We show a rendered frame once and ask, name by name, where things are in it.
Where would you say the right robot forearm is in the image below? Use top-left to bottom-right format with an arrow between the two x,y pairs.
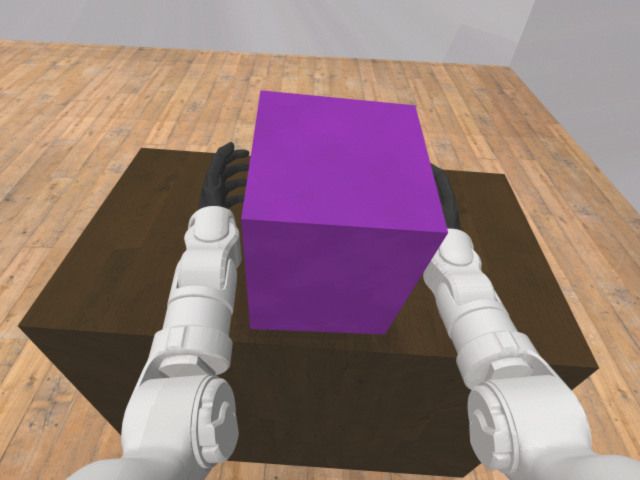
423,229 -> 592,447

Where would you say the right robot upper arm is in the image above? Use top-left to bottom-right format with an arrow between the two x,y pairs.
468,375 -> 640,480

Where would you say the carton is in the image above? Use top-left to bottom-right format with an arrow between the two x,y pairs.
241,90 -> 448,334

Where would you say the left robot forearm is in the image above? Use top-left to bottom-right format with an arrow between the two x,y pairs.
121,206 -> 242,451

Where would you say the right robot hand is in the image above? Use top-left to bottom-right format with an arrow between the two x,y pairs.
430,163 -> 461,230

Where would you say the left robot hand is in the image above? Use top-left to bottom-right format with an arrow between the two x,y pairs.
198,142 -> 249,210

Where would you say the pedestal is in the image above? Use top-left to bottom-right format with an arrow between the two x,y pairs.
18,148 -> 599,478

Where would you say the left robot upper arm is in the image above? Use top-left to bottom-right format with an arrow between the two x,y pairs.
66,374 -> 239,480

